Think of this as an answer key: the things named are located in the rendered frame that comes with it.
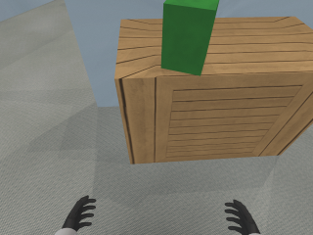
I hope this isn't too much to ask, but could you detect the right robot hand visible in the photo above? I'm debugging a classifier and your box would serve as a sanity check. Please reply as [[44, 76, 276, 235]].
[[224, 199, 260, 235]]

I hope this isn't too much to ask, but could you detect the pedestal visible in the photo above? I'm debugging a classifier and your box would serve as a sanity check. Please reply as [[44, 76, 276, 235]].
[[114, 16, 313, 165]]

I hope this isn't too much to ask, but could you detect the carton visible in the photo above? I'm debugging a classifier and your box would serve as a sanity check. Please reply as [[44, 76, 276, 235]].
[[160, 0, 219, 76]]

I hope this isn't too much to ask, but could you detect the left robot hand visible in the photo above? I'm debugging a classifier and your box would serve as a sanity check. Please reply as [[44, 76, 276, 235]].
[[62, 195, 97, 232]]

